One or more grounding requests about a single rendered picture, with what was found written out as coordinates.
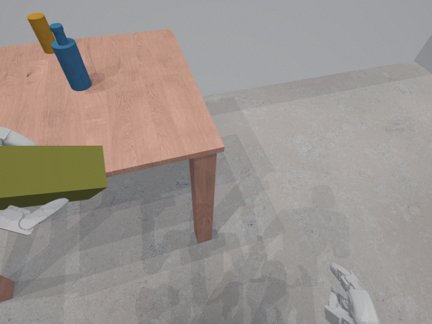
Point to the table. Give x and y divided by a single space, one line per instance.
143 107

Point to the sponge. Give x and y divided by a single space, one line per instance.
36 175

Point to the right robot hand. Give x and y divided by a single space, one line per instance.
357 306

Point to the left robot hand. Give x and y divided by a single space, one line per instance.
15 219

